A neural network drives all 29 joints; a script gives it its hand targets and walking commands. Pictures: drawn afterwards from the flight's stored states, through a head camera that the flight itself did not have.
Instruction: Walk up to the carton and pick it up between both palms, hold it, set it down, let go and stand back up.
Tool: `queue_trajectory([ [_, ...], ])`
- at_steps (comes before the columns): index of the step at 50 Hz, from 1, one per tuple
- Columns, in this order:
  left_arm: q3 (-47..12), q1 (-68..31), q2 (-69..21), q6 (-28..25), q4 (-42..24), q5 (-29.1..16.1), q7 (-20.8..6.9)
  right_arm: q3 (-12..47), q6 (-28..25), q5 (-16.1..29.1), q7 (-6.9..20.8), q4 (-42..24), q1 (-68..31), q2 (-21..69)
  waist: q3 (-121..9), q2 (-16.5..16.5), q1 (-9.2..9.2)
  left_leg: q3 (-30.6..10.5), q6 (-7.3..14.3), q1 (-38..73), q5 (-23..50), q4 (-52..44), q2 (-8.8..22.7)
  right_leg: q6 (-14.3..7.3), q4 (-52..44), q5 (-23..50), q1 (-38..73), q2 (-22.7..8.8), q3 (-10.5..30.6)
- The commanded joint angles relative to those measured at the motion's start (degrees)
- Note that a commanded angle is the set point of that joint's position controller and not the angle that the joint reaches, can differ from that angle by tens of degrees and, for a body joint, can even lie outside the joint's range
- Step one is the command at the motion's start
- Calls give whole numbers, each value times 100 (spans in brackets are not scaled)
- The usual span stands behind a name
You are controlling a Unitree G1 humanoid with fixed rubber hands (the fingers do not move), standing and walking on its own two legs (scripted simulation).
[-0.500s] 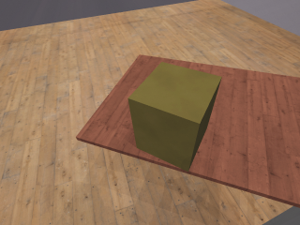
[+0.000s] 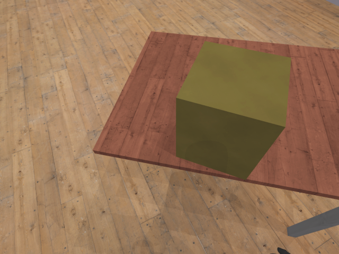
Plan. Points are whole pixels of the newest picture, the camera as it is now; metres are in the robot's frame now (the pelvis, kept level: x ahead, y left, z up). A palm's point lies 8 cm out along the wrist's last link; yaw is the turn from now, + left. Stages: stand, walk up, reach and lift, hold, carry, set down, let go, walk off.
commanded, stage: walk up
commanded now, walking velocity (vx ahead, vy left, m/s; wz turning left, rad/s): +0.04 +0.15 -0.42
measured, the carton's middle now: (226, 113) +0.47 -0.08 +0.04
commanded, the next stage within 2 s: none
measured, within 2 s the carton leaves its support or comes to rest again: neither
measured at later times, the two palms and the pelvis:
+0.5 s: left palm out of the picture +0.11 +0.26 -0.12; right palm out of the picture -0.01 -0.14 -0.13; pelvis +0.03 +0.05 +0.02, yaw -2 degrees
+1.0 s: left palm (117, 245) +0.16 +0.18 -0.12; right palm out of the picture -0.03 -0.30 -0.15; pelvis +0.07 -0.06 +0.00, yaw -11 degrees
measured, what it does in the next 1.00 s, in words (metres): steps on the spot: right foot, then right foot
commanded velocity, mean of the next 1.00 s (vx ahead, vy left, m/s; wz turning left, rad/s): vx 0.08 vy -0.03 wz -0.13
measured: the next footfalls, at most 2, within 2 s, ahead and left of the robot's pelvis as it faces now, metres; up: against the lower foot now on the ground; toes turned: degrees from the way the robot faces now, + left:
right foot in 0.36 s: +0.04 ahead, -0.06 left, +0.00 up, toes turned -2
right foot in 0.96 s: +0.13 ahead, -0.21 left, +0.00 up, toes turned -16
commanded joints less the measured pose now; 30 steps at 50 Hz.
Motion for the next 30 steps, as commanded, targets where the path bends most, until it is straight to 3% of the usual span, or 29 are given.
queue_trajectory([
  [1, -89, -64, -9, -92, -956, -61, 75, -280, 41, -128, -154, 39, 1454, -1641, -1541, 2427, -681, -1753, 930, 1620, 130, -1702, 2499, -399, 3331, -1813, -1718, 756, -1104],
  [2, -87, -357, 81, -64, -1060, -79, 39, -251, 70, -159, -114, -81, 885, -1465, -1177, 2587, -605, -1803, 1239, 887, -498, -1991, 2353, -460, 3574, -1692, -1564, 599, -1041],
  [3, -114, -661, 222, -69, -1071, -59, -45, -129, 69, -163, -84, -140, 671, -1049, -782, 2089, -487, -1329, 1060, 697, 50, -1938, 1846, -551, 3556, -1350, -1464, 520, -880],
  [4, -116, -319, 46, -42, -516, -117, -113, 127, -83, -131, -9, -158, 795, -489, -689, 1004, -461, -1584, 801, 745, 2129, -1568, 1702, -572, 3003, -743, -1007, 641, -437],
  [5, -172, 73, -41, -39, -315, -130, -185, 169, -162, -62, -27, -104, 634, -409, -730, 879, -198, -1093, 732, 915, 3471, -1241, 1468, -562, 2790, -585, -827, 693, -582],
  [7, -244, 423, -167, 11, -200, -126, -198, 165, -251, -19, -56, 92, 601, -546, -862, 1222, 0, -684, 931, 1186, 4092, -1112, 1300, -579, 2716, -374, -652, 871, -880],
  [8, -274, 332, -149, 35, -229, -140, -180, 182, -272, -18, -53, 203, 625, -578, -914, 1486, -25, -623, 1028, 1238, 3883, -1114, 1228, -576, 2476, -298, -533, 903, -976],
  [10, -276, -305, 58, 49, -364, -170, -160, 300, -276, -25, -44, 395, 824, -271, -722, 1592, -210, -647, 1097, 1200, 3611, -1156, 1133, -567, 1685, -168, -405, 955, -1063],
  [13, -334, -993, 176, -10, -504, -220, -156, 401, -273, -33, -68, 686, 1206, -80, -426, 1475, -419, -844, 1216, 1306, 3768, -1049, 1129, -574, 344, -103, -99, 1026, -1153],
  [15, -381, -935, 211, -68, -399, -262, -129, 352, -238, -14, -101, 802, 1276, -313, -617, 1362, -380, -875, 1275, 1631, 3799, -897, 1149, -603, -724, 316, 259, 1063, -1174],
  [16, -398, -826, 232, -113, -302, -277, -109, 317, -204, 21, -106, 833, 1274, -397, -740, 1309, -317, -836, 1196, 1574, 3536, -789, 1066, -649, -1486, 959, 750, 1054, -1180],
  [17, -379, -651, 364, -176, -213, -279, -85, 304, -185, 41, -103, 853, 1283, -424, -919, 1153, -258, -696, 1028, 1297, 3070, -662, 989, -689, -1955, 1839, 1543, 816, -1081],
  [18, -337, -588, 628, -221, -116, -241, -58, 345, -185, 67, -86, 870, 1384, -244, -1180, 780, -323, -558, 853, 766, 2411, -615, 839, -768, -1708, 2613, 2419, 451, -859],
  [19, -319, -657, 817, -220, -99, -200, -49, 380, -185, 102, -73, 846, 1476, -49, -1233, 141, -432, -251, 687, 198, 1228, -631, 578, -901, -1390, 3429, 2864, 42, -452],
  [20, -384, -1020, 731, -195, -119, -201, -76, 443, -133, 163, -95, 875, 1489, 227, -943, -344, -574, 34, 585, 331, 83, -904, 332, -1101, -1375, 3615, 2324, -159, -426],
  [21, -461, -1307, 532, -168, -105, -218, -121, 426, -82, 147, -130, 942, 1473, 189, -679, -666, -620, -7, 557, 786, 46, -1131, 390, -1177, -1354, 3064, 1691, -5, -594],
  [23, -542, -1401, 133, -183, -123, -204, -146, 336, -51, 123, -110, 1036, 1269, -158, -432, -493, -557, -209, 552, 889, 563, -1182, 463, -954, -1494, 2483, 1557, 397, -950],
  [26, -548, -1147, 185, -243, -18, -248, -103, 362, -39, 61, -81, 1163, 1304, -54, -197, -145, -460, -217, 529, 1003, 694, -1225, 441, -874, -1578, 2070, 1307, 465, -821],
  [30, -564, -1056, 127, -258, 85, -250, -104, 394, -2, 38, -114, 1333, 1454, 107, 7, 362, -519, -202, 516, 955, 470, -1319, 377, -886, -1668, 1633, 1207, 502, -756],
])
